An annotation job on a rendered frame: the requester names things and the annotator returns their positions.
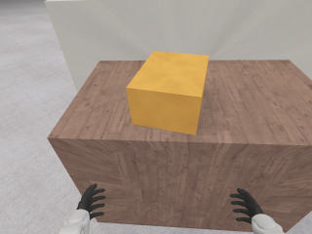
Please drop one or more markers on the pedestal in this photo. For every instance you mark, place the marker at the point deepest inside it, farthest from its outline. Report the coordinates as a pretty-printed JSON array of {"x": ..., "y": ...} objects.
[{"x": 254, "y": 133}]

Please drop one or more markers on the right robot forearm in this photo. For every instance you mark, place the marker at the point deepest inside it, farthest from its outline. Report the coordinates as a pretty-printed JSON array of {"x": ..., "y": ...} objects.
[{"x": 264, "y": 224}]

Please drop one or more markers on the robot right hand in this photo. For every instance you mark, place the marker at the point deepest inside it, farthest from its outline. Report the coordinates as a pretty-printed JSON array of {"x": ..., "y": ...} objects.
[{"x": 252, "y": 207}]

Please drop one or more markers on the left robot forearm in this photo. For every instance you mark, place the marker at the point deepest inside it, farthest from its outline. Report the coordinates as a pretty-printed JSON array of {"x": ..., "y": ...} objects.
[{"x": 78, "y": 222}]

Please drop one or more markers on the robot left hand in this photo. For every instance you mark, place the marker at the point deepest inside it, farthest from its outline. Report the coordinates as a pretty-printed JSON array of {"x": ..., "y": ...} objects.
[{"x": 87, "y": 200}]

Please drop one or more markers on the carton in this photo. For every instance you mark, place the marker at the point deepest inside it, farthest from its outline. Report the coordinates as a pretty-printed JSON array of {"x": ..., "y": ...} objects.
[{"x": 167, "y": 92}]

